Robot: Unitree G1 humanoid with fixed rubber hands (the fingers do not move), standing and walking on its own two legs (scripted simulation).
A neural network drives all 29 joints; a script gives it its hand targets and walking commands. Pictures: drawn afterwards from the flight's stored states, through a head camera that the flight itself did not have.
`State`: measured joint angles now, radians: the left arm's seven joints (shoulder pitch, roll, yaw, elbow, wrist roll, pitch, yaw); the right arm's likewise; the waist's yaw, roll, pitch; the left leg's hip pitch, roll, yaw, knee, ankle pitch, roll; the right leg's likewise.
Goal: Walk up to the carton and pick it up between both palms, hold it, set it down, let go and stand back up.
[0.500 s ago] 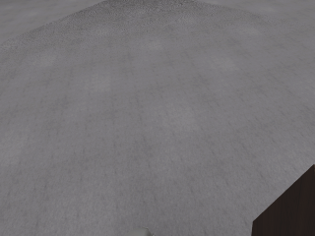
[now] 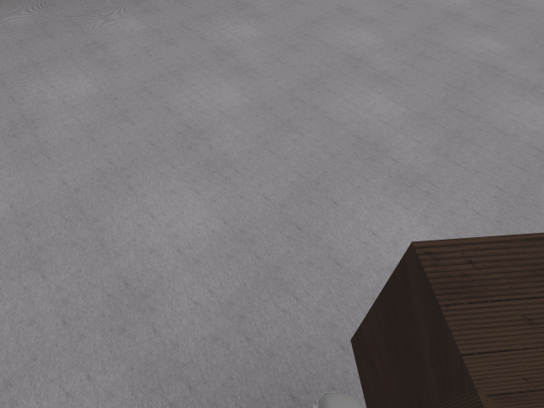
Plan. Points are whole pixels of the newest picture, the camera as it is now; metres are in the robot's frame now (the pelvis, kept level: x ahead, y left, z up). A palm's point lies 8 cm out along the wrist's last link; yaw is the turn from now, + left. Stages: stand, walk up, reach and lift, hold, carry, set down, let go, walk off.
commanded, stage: walk up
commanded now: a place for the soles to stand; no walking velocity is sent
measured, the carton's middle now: out of the picture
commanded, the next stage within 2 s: none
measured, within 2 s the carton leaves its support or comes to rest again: neither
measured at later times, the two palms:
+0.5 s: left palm (141, 341) +0.25 +0.25 -0.13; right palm out of the picture +0.03 -0.27 -0.13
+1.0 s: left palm (179, 354) +0.23 +0.18 -0.12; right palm out of the picture -0.24 -0.14 -0.14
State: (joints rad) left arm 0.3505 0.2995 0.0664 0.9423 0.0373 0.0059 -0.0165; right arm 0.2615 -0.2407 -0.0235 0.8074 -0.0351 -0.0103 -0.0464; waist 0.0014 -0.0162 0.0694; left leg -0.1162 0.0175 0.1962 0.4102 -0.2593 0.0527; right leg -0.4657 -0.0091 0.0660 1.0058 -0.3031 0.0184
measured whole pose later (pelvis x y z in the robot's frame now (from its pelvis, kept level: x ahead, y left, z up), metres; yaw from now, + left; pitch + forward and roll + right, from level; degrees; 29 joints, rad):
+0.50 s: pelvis +0.03 +0.04 -0.02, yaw -28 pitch -1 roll +0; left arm 0.17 0.32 0.05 0.76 0.04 0.08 -0.03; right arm 0.11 -0.31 -0.02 0.73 0.01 0.05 -0.04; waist 0.02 0.01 0.16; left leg -0.34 -0.01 -0.03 0.71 -0.37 0.01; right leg -0.43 0.16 0.23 0.50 -0.04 -0.01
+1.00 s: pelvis -0.03 +0.06 -0.02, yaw -57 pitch +0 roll +1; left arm 0.30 0.29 0.02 0.88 0.00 0.01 -0.05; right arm 0.31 -0.35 -0.04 0.80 -0.09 0.03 0.01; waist -0.02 0.03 0.03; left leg -0.30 0.22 0.35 0.70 -0.50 0.03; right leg -0.25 -0.04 -0.05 0.60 -0.36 0.01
